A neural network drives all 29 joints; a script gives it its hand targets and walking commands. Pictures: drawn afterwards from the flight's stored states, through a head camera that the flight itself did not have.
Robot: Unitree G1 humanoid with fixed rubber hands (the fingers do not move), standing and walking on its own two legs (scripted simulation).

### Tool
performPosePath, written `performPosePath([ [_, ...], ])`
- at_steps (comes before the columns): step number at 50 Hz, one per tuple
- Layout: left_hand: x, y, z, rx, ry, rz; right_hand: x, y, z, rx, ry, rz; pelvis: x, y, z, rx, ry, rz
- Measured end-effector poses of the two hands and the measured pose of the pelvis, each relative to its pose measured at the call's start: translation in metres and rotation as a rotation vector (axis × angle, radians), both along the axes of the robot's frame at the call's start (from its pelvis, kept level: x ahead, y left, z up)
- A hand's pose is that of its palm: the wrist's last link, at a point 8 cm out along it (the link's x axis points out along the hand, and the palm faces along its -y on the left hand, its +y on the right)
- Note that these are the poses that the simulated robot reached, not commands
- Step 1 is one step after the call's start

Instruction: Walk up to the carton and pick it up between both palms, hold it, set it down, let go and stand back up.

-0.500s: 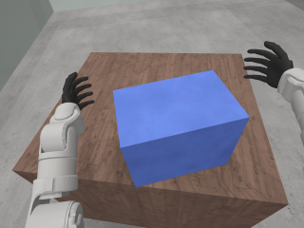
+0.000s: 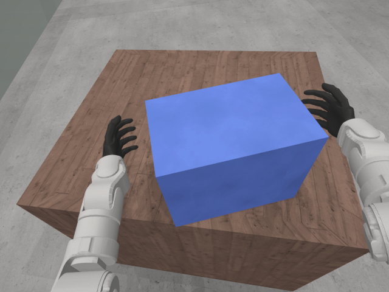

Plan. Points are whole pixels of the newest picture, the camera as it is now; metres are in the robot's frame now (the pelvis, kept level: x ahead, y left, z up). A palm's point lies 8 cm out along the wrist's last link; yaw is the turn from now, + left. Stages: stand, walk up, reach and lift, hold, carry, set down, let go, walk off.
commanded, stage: reach and lift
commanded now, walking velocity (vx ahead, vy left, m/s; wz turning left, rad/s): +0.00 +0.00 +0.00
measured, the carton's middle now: (225, 152) +0.43 +0.05 +0.02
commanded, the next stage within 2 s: none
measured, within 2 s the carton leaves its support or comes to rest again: neither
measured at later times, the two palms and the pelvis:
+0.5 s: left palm (130, 155) +0.36 +0.24 +0.07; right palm (327, 117) +0.50 -0.15 +0.10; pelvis +0.01 -0.01 +0.00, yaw -1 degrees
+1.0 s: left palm (132, 157) +0.35 +0.23 +0.07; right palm (321, 122) +0.49 -0.14 +0.09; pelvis +0.00 -0.01 +0.00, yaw +0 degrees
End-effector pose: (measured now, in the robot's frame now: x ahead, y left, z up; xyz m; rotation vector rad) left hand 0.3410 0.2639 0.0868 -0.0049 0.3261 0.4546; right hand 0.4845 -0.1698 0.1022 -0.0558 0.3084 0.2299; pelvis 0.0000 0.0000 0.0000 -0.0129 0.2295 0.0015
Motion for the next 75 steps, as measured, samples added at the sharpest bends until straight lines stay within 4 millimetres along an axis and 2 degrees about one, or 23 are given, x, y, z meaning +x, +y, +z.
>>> performPosePath([
  [5, 0.003, -0.007, -0.008, 0.009, -0.040, -0.009, 0.000, 0.000, -0.007, -0.003, -0.039, -0.002, 0.001, 0.001, -0.002, -0.003, 0.032, -0.003],
  [16, 0.012, -0.020, -0.016, -0.005, -0.061, -0.019, 0.009, 0.000, -0.001, -0.014, -0.057, -0.006, 0.002, -0.003, -0.006, -0.002, 0.056, -0.016],
  [23, 0.015, -0.025, -0.016, -0.009, -0.080, -0.015, 0.013, 0.014, -0.001, -0.017, -0.065, 0.020, 0.005, -0.006, -0.006, -0.002, 0.059, -0.015],
  [30, 0.010, -0.027, -0.017, 0.011, -0.083, -0.014, 0.009, 0.027, -0.012, -0.004, -0.065, 0.027, 0.004, -0.007, -0.004, -0.004, 0.045, -0.003],
  [58, 0.013, -0.029, -0.017, 0.009, -0.098, 0.019, 0.002, 0.030, -0.010, -0.016, -0.063, 0.028, 0.004, -0.009, -0.003, 0.005, 0.047, -0.004],
  [75, 0.011, -0.031, -0.020, 0.002, -0.142, 0.030, -0.007, 0.032, -0.009, -0.048, -0.112, 0.049, 0.019, -0.005, 0.006, 0.016, 0.008, -0.006],
])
